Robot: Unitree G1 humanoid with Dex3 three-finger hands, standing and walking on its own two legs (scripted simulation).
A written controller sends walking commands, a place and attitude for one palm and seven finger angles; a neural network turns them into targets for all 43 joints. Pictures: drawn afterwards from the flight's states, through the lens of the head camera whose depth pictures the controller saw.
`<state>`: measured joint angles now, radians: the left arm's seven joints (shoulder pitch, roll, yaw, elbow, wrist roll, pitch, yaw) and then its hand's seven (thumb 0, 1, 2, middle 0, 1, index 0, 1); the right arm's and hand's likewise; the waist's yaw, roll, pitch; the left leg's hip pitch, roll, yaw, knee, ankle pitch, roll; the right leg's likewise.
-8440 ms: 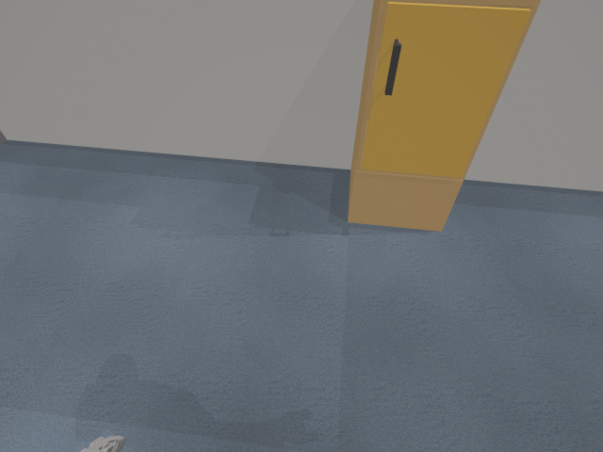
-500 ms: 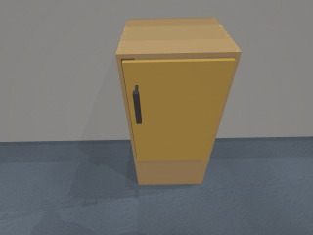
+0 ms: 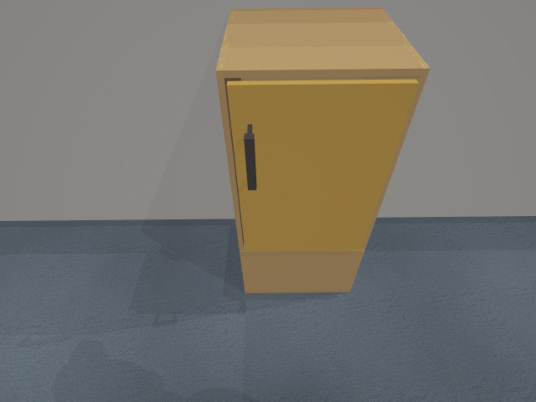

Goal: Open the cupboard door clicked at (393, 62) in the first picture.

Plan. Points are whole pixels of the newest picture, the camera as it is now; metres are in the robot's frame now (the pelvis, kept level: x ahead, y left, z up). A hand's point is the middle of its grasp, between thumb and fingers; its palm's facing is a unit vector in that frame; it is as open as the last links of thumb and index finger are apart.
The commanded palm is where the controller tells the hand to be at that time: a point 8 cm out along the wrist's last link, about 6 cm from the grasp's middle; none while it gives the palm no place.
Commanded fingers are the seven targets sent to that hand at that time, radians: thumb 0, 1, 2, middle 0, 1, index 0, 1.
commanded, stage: look again from close up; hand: left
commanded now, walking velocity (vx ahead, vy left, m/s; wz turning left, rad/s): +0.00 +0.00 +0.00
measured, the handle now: (251, 158) +0.64 +0.08 -0.01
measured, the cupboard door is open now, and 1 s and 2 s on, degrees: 0 0 0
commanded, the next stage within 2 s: shuffle to correct the standing spot in 0.60 s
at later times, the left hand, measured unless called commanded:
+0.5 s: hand out of the picture +0.00 +0.14 -0.17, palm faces +0.05 -0.99 -0.15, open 7.4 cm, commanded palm none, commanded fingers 0.00 0.90 0.90 -0.20 -0.30 -0.20 -0.30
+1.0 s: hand out of the picture +0.08 +0.11 -0.17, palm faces +0.02 -0.98 -0.18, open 7.3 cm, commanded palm none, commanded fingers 0.00 0.90 0.90 -0.20 -0.30 -0.20 -0.30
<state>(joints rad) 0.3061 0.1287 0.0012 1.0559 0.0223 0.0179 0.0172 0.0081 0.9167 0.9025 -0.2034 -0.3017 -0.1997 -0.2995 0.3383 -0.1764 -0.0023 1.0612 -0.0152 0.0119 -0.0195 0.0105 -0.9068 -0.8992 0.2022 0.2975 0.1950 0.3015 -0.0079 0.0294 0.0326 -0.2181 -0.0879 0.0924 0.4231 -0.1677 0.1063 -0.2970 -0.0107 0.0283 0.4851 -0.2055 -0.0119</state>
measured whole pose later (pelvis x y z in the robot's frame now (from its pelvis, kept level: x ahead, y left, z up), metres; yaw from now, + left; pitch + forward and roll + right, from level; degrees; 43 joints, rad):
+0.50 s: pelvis +0.02 -0.01 +0.00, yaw +1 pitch -2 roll +1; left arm 0.33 0.12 -0.01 1.09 0.02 0.00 0.02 0.01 0.91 0.90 -0.20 -0.30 -0.20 -0.30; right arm 0.30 -0.16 0.00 1.07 -0.01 -0.01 -0.02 0.01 -0.91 -0.90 0.20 0.30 0.19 0.30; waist 0.00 0.00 0.01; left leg -0.21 -0.09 0.07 0.42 -0.18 0.09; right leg -0.28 0.00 0.03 0.46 -0.15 0.00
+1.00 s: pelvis +0.09 -0.06 +0.00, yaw +1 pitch +1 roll +2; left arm 0.31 0.15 0.02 1.07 0.03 0.01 0.00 0.01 0.92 0.90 -0.20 -0.30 -0.20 -0.30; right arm 0.33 -0.15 -0.01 1.09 -0.02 -0.02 -0.05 0.01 -0.90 -0.90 0.20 0.30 0.20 0.30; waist -0.01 -0.01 0.01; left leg -0.18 -0.04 0.05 0.47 -0.30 0.03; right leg -0.27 0.06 0.01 0.55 -0.30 -0.07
